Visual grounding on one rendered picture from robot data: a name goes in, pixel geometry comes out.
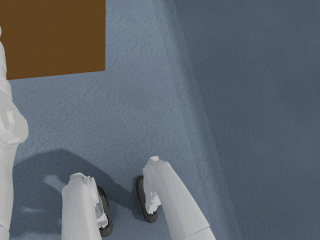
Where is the robot right thigh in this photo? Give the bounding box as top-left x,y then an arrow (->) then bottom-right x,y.
142,159 -> 216,240

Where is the robot left forearm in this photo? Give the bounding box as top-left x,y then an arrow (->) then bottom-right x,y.
0,27 -> 13,101

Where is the robot left upper arm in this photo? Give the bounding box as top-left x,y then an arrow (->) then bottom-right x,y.
0,95 -> 29,240

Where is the right robot foot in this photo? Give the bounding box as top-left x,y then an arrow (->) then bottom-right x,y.
135,175 -> 158,223

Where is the cabinet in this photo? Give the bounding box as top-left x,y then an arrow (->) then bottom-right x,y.
0,0 -> 106,80

